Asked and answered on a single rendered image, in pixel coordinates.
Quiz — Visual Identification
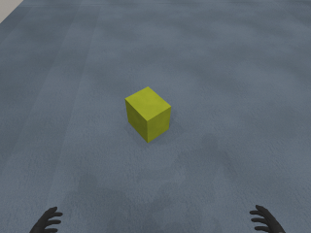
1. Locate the robot right hand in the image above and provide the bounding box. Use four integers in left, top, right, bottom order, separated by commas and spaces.
249, 205, 286, 233

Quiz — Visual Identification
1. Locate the carton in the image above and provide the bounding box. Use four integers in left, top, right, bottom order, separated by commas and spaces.
124, 86, 171, 143

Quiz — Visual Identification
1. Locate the robot left hand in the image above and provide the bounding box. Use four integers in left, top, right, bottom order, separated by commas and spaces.
29, 207, 63, 233

